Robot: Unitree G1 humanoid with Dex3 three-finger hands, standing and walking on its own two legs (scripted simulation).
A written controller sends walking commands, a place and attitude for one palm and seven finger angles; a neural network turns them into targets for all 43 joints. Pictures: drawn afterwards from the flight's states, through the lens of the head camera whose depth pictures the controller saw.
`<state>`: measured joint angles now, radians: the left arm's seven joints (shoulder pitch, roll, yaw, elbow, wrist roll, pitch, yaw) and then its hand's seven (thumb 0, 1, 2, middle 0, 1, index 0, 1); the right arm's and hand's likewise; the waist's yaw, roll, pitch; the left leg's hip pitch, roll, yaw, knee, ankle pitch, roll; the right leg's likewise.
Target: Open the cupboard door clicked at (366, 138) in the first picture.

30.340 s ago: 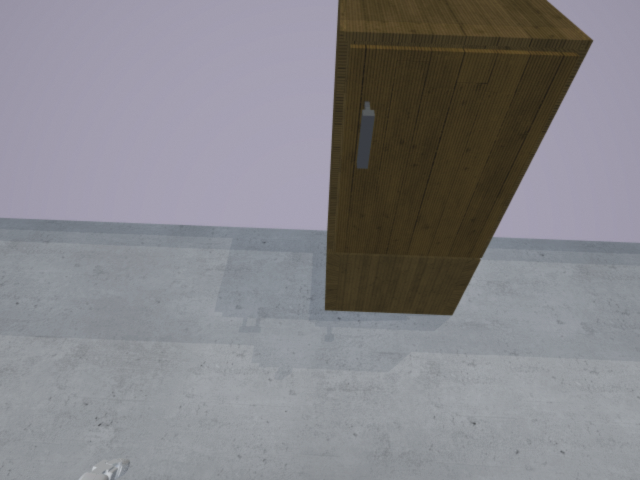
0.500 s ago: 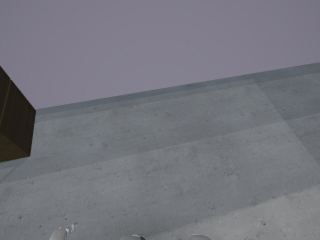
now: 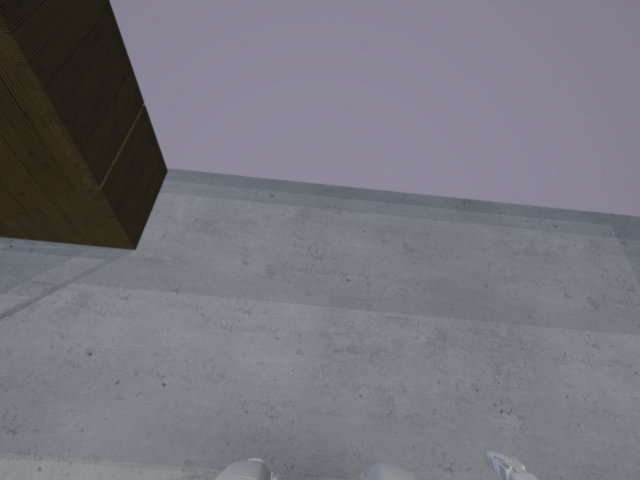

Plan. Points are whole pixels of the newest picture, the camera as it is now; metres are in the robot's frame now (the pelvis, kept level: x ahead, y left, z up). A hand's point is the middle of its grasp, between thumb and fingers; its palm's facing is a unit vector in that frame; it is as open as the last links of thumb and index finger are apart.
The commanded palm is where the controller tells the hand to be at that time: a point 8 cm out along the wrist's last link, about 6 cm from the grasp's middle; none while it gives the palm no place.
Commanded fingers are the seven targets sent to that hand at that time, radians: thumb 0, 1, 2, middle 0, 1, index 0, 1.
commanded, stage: turn to face it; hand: left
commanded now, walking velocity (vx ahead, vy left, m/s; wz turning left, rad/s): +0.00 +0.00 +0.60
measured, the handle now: out of the picture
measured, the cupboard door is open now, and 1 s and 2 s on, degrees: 44 44 44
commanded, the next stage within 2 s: take the last steps up to it in 1.14 s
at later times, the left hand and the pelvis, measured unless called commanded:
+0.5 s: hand out of the picture +0.05 +0.17 -0.14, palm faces +0.30 -0.92 -0.25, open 7.4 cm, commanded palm none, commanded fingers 0.00 0.90 0.90 -0.20 -0.30 -0.20 -0.30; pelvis +0.02 -0.04 +0.02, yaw +18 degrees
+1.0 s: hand out of the picture +0.01 +0.21 -0.14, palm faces +0.53 -0.81 -0.26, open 7.4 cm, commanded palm none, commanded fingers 0.00 0.90 0.90 -0.20 -0.30 -0.20 -0.30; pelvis +0.04 -0.03 +0.02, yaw +32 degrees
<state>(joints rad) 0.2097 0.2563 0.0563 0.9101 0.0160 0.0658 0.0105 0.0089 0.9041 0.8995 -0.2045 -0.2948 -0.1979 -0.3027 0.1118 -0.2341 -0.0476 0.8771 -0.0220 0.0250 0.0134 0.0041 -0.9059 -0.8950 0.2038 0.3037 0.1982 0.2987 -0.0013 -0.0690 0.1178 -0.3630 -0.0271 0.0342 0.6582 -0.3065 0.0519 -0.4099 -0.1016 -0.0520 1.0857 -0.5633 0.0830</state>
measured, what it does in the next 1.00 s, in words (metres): steps on the spot, turning left: right foot, then left foot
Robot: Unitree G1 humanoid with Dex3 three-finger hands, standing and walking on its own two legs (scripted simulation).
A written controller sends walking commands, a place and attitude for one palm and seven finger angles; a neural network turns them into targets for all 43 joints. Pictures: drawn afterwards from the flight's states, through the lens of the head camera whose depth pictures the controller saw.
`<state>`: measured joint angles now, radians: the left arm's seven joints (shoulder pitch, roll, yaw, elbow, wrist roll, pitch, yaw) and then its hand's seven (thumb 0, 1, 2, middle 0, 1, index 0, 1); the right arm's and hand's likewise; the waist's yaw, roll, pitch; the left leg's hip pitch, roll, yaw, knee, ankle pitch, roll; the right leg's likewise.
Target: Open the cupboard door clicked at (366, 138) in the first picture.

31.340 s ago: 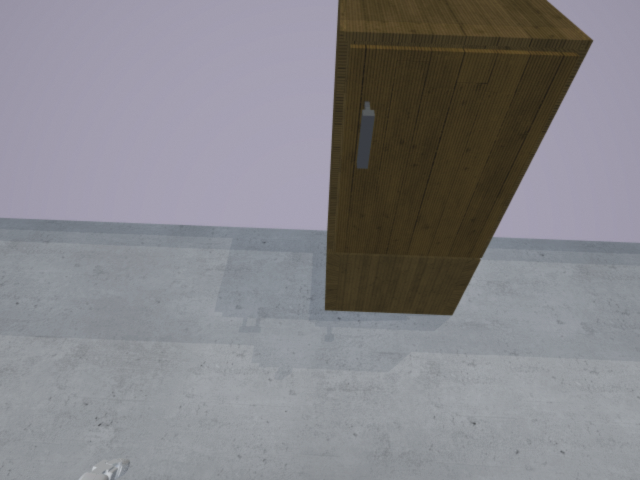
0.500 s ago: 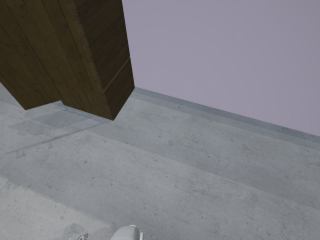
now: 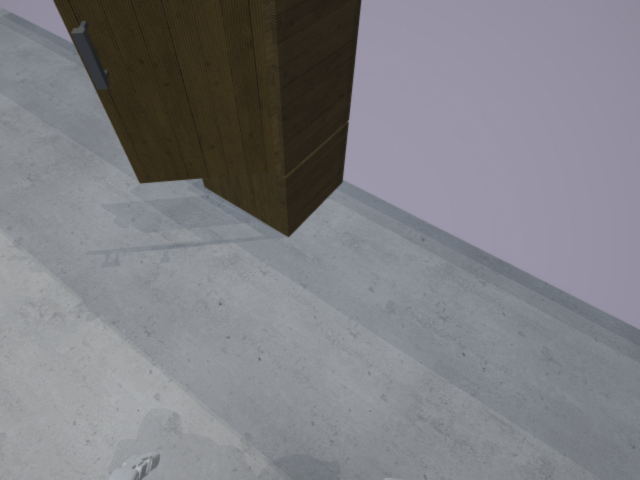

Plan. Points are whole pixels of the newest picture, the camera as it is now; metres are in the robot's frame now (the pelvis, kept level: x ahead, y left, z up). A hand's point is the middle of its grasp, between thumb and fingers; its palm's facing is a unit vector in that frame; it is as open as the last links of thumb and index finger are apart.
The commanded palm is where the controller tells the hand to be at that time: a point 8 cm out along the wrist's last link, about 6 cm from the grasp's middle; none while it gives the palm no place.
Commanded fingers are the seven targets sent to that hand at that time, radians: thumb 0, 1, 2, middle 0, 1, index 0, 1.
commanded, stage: turn to face it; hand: left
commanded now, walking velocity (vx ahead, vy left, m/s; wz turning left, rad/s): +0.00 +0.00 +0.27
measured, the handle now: (93, 55) +0.93 +0.57 +0.01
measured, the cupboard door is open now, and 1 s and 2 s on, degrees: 44 44 44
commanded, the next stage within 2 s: take the last steps up to it in 0.14 s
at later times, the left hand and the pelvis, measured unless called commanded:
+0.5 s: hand out of the picture -0.04 +0.20 -0.19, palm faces +0.27 -0.95 -0.18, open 7.4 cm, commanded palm none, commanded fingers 0.00 0.90 0.90 -0.20 -0.30 -0.20 -0.30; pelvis +0.02 +0.01 -0.01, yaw +11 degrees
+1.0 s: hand (148, 399) +0.24 +0.28 -0.16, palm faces +0.17 -0.97 -0.17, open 7.4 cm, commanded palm none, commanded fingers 0.00 0.90 0.90 -0.20 -0.30 -0.20 -0.30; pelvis +0.15 +0.08 -0.01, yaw +14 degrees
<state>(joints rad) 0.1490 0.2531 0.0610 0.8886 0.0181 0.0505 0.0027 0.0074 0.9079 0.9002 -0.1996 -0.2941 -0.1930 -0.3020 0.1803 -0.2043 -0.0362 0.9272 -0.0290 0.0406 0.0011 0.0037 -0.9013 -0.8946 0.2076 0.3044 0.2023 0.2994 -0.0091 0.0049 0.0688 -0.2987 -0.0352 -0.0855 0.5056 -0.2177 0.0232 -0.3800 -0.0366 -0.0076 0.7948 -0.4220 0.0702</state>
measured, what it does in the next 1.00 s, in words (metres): walks ahead: right foot, then left foot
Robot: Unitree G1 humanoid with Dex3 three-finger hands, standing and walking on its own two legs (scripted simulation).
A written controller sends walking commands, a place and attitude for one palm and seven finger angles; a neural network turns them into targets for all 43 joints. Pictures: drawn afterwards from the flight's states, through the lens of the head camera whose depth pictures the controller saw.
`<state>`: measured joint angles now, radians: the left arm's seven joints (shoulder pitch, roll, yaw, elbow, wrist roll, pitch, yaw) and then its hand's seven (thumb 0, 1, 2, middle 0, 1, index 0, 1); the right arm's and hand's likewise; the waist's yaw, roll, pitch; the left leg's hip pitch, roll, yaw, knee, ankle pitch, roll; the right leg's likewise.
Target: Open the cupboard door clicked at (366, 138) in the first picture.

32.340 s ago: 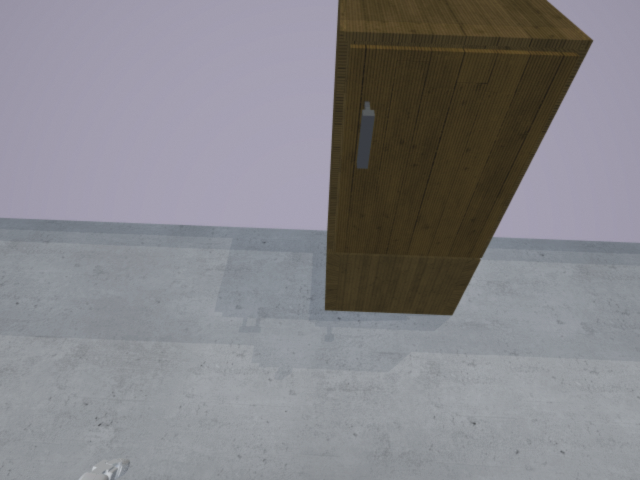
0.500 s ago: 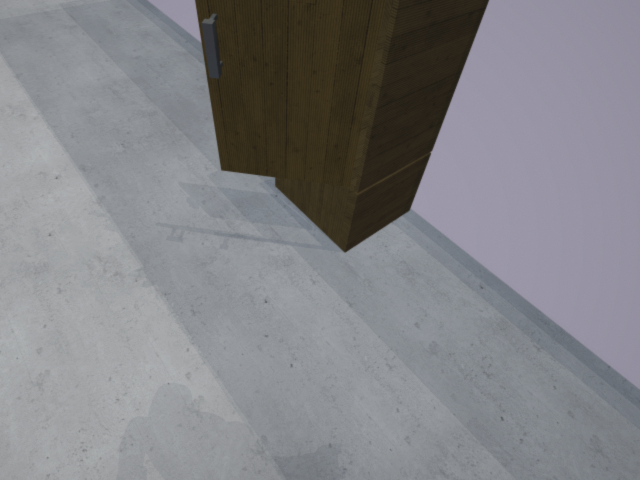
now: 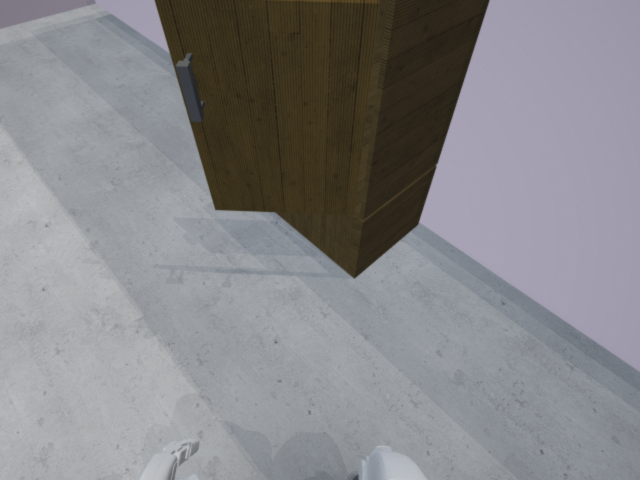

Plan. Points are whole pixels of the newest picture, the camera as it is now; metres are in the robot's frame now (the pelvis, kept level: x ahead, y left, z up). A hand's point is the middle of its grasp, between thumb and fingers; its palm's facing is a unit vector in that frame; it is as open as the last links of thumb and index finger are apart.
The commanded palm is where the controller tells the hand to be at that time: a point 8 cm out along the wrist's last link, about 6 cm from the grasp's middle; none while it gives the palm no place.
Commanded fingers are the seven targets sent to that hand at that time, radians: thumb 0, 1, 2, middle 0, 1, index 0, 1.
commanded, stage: take the last steps up to it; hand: left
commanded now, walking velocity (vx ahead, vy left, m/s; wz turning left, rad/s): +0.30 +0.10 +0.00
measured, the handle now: (193, 87) +0.87 +0.28 +0.02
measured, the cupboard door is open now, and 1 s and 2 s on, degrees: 44 44 44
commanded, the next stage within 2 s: come to a stop and stand still in 0.52 s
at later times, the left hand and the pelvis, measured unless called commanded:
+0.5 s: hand out of the picture +0.11 +0.21 -0.16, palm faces +0.16 -0.97 -0.19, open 7.3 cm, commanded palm none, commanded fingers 0.00 0.90 0.90 -0.20 -0.30 -0.20 -0.30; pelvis +0.19 +0.03 +0.01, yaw +2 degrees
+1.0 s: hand (156, 338) +0.37 +0.29 -0.17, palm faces +0.01 -0.98 -0.19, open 7.4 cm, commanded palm none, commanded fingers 0.00 0.90 0.90 -0.20 -0.30 -0.20 -0.30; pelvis +0.27 +0.09 +0.01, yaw -1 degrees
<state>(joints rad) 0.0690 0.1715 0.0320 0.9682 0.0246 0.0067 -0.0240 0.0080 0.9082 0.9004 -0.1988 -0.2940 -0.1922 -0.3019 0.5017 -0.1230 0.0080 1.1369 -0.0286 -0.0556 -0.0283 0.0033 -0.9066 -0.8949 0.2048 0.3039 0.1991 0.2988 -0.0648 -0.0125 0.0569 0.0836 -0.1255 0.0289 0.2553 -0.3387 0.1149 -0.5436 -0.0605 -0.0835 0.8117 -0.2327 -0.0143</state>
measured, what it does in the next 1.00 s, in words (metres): walks ahead: right foot, then left foot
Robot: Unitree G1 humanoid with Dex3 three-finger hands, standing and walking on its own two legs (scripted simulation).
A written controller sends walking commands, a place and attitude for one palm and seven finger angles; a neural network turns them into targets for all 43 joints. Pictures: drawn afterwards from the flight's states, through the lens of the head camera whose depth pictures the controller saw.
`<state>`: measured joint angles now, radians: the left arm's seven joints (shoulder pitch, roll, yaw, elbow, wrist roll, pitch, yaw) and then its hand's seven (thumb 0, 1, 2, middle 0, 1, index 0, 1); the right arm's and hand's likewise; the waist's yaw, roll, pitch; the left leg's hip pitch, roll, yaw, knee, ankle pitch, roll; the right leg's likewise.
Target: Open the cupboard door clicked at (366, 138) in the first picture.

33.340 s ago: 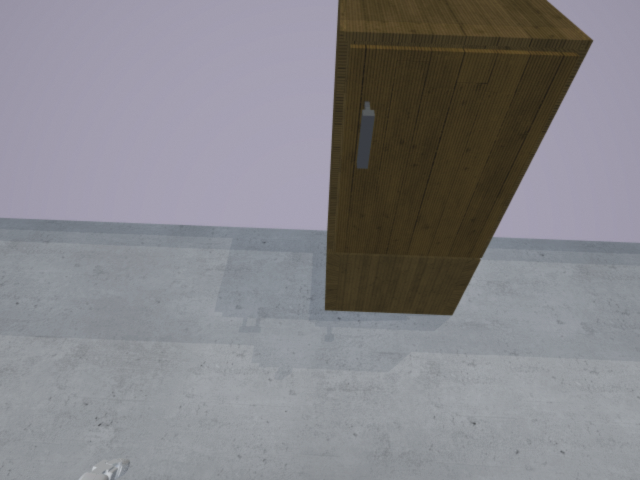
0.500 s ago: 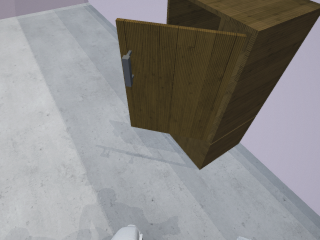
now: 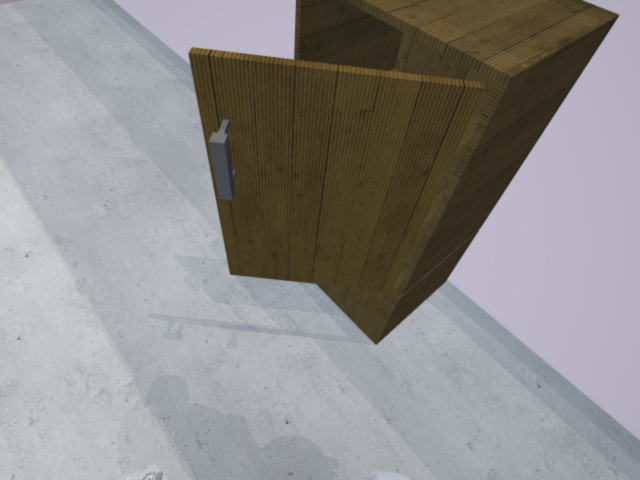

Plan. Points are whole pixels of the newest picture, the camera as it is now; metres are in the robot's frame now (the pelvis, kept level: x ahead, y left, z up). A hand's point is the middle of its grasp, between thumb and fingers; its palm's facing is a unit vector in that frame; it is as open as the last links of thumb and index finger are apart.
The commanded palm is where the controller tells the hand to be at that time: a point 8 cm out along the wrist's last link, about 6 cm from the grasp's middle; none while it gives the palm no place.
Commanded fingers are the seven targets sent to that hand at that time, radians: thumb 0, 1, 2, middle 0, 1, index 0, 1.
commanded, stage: come to a stop and stand still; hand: left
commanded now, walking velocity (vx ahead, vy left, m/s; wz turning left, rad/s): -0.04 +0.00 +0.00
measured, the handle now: (226, 160) +0.60 +0.19 +0.01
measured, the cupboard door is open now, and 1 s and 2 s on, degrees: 44 44 44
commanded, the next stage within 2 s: look again from close up in 1.12 s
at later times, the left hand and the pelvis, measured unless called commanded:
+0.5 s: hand out of the picture +0.02 +0.11 -0.18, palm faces +0.03 -0.98 -0.20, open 7.3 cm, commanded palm none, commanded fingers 0.00 0.90 0.90 -0.20 -0.30 -0.20 -0.30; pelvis -0.01 -0.07 -0.01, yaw +1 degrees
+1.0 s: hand out of the picture -0.01 +0.08 -0.18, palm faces +0.06 -0.99 -0.16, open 7.4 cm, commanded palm none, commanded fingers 0.00 0.90 0.90 -0.20 -0.30 -0.20 -0.30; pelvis +0.02 -0.08 +0.00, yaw +1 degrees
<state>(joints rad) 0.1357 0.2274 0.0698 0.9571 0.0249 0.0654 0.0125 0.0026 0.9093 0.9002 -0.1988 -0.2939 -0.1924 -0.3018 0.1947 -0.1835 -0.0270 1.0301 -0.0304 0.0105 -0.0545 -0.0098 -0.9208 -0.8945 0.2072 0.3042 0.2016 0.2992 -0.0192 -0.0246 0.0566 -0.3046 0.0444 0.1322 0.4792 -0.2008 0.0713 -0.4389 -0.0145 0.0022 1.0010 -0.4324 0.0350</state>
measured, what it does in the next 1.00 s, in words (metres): steps on the spot: right foot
